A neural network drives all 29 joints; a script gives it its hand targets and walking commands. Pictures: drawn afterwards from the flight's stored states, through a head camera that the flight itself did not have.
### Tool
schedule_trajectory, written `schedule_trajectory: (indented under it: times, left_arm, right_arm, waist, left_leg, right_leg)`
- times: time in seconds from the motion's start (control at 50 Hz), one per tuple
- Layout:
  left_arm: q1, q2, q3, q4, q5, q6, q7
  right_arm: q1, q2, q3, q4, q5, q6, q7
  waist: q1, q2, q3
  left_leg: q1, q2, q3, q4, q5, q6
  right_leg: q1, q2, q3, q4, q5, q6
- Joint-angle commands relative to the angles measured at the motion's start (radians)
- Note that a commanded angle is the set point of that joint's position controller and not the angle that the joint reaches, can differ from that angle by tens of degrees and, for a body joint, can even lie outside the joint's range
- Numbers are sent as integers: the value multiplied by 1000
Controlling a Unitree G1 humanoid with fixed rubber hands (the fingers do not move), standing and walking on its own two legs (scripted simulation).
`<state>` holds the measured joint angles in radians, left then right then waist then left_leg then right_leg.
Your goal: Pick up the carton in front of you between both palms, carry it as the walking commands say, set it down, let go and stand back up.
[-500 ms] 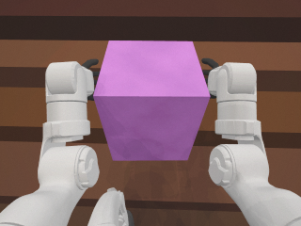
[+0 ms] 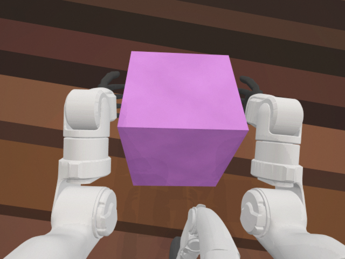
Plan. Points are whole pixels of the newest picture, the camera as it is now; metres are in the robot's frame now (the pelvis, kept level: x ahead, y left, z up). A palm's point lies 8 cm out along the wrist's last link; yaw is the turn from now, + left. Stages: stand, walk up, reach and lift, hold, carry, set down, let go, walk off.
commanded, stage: carry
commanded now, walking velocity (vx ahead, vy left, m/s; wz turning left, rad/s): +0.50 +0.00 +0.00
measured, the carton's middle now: (177, 125) +0.38 +0.01 +0.11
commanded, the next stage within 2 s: none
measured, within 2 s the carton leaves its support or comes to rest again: neither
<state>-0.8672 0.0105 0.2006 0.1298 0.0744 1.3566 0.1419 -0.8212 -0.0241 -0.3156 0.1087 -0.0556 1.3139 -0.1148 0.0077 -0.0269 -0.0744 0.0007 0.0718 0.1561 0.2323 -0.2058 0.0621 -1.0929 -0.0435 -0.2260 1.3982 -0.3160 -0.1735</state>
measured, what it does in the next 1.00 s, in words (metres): climbs: left foot 0.16 m higher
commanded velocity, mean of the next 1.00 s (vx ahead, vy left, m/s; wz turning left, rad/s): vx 0.50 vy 0.00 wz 0.00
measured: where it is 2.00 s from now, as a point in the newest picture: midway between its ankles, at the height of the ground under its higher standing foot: (155, 48)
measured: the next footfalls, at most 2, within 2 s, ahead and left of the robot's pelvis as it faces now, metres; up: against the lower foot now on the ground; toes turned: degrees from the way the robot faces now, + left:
left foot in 0.52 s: +0.55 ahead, +0.19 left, +0.32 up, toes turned +7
right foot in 1.02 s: +0.81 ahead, -0.04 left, +0.48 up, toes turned -5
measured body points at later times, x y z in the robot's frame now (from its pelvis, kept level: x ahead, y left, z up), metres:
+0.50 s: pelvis +0.31 +0.07 +0.16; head +0.32 +0.03 +0.60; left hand +0.70 +0.21 +0.36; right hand +0.71 -0.09 +0.34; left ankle +0.51 +0.19 -0.41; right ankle +0.16 -0.06 -0.59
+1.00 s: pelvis +0.60 +0.07 +0.31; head +0.62 +0.11 +0.76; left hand +1.00 +0.22 +0.50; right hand +0.99 -0.08 +0.52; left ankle +0.51 +0.18 -0.44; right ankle +0.78 -0.05 -0.22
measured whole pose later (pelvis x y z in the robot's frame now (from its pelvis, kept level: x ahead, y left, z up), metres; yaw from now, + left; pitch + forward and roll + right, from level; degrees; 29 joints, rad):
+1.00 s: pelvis +0.60 +0.07 +0.31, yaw -1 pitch +4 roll -4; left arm -0.96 0.04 0.27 0.17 0.08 1.41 0.12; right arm -0.93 -0.03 -0.32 0.17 -0.06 1.37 -0.13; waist -0.03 -0.02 -0.07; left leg -0.03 0.11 0.12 0.22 -0.21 0.03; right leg -1.18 -0.09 -0.16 1.52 -0.35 -0.14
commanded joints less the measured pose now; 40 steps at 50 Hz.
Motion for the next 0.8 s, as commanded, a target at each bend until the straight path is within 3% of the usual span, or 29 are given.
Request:
schedule_trajectory:
  times: [0.0,0.02,0.04,0.06,0.08,0.12,0.14,0.16,0.22,0.26,0.3,0.32,0.36,0.38,0.4,0.42,0.44,0.46,0.48,0.5,0.52,0.54,0.56,0.6,0.62,0.66,0.72,0.74,0.78]
  left_arm:
    - [-752,-1073,-569,-41,-464,-26,-188]
    - [-797,-1117,-584,-61,-494,-37,-198]
    - [-800,-1168,-594,-66,-525,-50,-214]
    - [-822,-1181,-603,-71,-549,-72,-228]
    - [-858,-1219,-609,-91,-590,-76,-242]
    - [-991,-1258,-623,-176,-644,-93,-262]
    - [-1020,-1267,-620,-190,-663,-92,-267]
    - [-1033,-1245,-605,-192,-667,-94,-270]
    - [-983,-1198,-555,-154,-642,-61,-261]
    - [-889,-1138,-500,-86,-587,-29,-254]
    - [-829,-1086,-456,-27,-531,-5,-254]
    - [-821,-1065,-435,-5,-512,5,-256]
    - [-843,-1036,-397,10,-489,19,-263]
    - [-854,-1021,-379,16,-482,25,-269]
    - [-857,-1005,-366,18,-477,29,-270]
    - [-871,-1001,-354,20,-461,37,-269]
    - [-862,-991,-326,49,-447,45,-266]
    - [-845,-981,-308,69,-432,48,-264]
    - [-834,-979,-299,75,-413,47,-264]
    - [-834,-970,-292,85,-392,42,-264]
    - [-832,-973,-283,97,-361,34,-260]
    - [-743,-982,-260,112,-321,20,-253]
    - [-724,-932,-226,135,-269,9,-242]
    - [-790,-959,-241,48,-263,-5,-234]
    - [-841,-960,-256,-8,-272,-12,-227]
    - [-849,-956,-306,-69,-286,-18,-212]
    - [-793,-953,-378,-102,-291,-24,-203]
    - [-765,-956,-399,-101,-300,-21,-203]
    - [-764,-961,-439,-93,-322,-7,-205]
  right_arm:
    - [-704,967,520,22,378,44,258]
    - [-732,976,519,11,373,35,256]
    - [-742,985,508,13,345,27,250]
    - [-681,991,487,45,317,19,246]
    - [-700,956,455,45,289,7,236]
    - [-770,930,440,-23,268,-3,216]
    - [-786,903,422,-45,251,-2,203]
    - [-807,872,419,-61,244,-5,190]
    - [-781,872,457,-58,254,16,169]
    - [-744,886,481,-10,263,41,166]
    - [-766,912,504,36,281,65,167]
    - [-783,919,507,59,292,75,167]
    - [-820,938,507,80,312,86,164]
    - [-828,936,512,99,318,89,156]
    - [-856,963,520,98,336,90,152]
    - [-877,990,530,101,359,91,148]
    - [-885,1010,522,120,378,94,145]
    - [-900,1050,533,122,404,92,146]
    - [-905,1073,539,117,427,86,151]
    - [-925,1115,554,101,454,74,158]
    - [-971,1145,571,66,481,58,170]
    - [-942,1183,588,53,515,36,188]
    - [-1006,1228,593,29,552,24,206]
    - [-1114,1272,630,-101,601,-9,230]
    - [-1147,1280,633,-143,614,-15,235]
    - [-1112,1281,639,-156,610,-19,238]
    - [-1005,1240,644,-143,566,-7,229]
    - [-973,1220,641,-134,547,0,226]
    - [-904,1155,625,-108,509,19,221]
  waist:
    - [198,351,-544]
    - [243,243,-619]
    - [175,70,-620]
    - [152,-243,-690]
    - [128,-97,-711]
    - [86,64,-488]
    - [54,65,-445]
    - [38,98,-404]
    - [60,93,-341]
    - [113,-16,-356]
    - [159,-82,-332]
    - [161,-61,-294]
    - [100,-30,-191]
    - [77,-58,-160]
    - [53,-111,-152]
    - [32,-157,-191]
    - [-19,-253,-289]
    - [-88,-328,-398]
    - [-190,-341,-508]
    - [-266,-266,-572]
    - [-245,-90,-627]
    - [-140,289,-710]
    - [-124,199,-824]
    - [-87,95,-638]
    - [-87,86,-549]
    - [-67,72,-483]
    - [-78,19,-475]
    - [-102,48,-486]
    - [-158,100,-463]
  left_leg:
    - [86,136,53,455,1900,86]
    - [42,93,35,759,1763,45]
    - [-328,-36,-58,1054,567,-11]
    - [-637,-232,-232,1647,36,-86]
    - [-745,-204,-367,1834,2,-20]
    - [-923,-126,-345,1761,-41,41]
    - [-923,-80,-363,1718,-15,55]
    - [-927,-59,-310,1658,-18,54]
    - [-999,-21,-189,1466,-70,34]
    - [-1188,-15,-111,1666,-125,45]
    - [-1541,6,-171,1930,-365,60]
    - [-1658,17,-191,1986,-433,60]
    - [-1583,61,-130,1716,-377,43]
    - [-1443,49,-18,1566,-315,21]
    - [-1175,62,-2,1359,-266,29]
    - [-868,19,73,1151,-205,49]
    - [-625,-53,126,1084,-43,70]
    - [-516,-109,153,1017,2,91]
    - [-385,-149,182,933,11,84]
    - [-246,-191,170,625,67,47]
    - [-43,-153,-60,376,220,50]
    - [180,213,-771,218,552,269]
    - [174,230,-877,268,541,337]
    - [43,200,-761,296,205,266]
    - [-4,186,-721,290,3,227]
    - [-27,180,-616,240,-151,185]
    - [83,227,-521,194,101,208]
    - [133,228,-482,182,219,230]
    - [322,285,-534,168,272,268]
  right_leg:
    - [671,189,-121,-388,36,0]
    - [847,199,-1,-624,104,-6]
    - [1129,-8,437,-800,549,-126]
    - [1274,-239,986,-947,892,-337]
    - [1314,-228,951,-887,760,-321]
    - [1169,-203,812,-881,258,-164]
    - [1107,-201,751,-909,114,-114]
    - [1063,-187,659,-939,-12,-82]
    - [1088,-207,552,-994,107,-87]
    - [1238,-241,558,-1030,348,-142]
    - [1473,-304,614,-1048,352,-162]
    - [1527,-314,601,-1059,290,-147]
    - [1355,-231,462,-1149,96,-46]
    - [1209,-178,355,-1233,102,-47]
    - [1014,-150,289,-1353,205,-47]
    - [838,-93,121,-1391,489,-36]
    - [818,-95,54,-1308,1040,-39]
    - [918,-110,31,-1144,1464,-23]
    - [1000,-137,12,-920,1698,8]
    - [1061,-115,-15,-608,1650,49]
    - [968,-40,100,-313,1144,112]
    - [534,188,192,249,146,202]
    - [527,166,445,518,143,158]
    - [344,96,383,536,136,100]
    - [269,68,388,511,127,70]
    - [221,25,358,461,121,47]
    - [110,2,288,338,5,54]
    - [51,25,214,415,1,47]
    - [-264,8,226,712,-167,30]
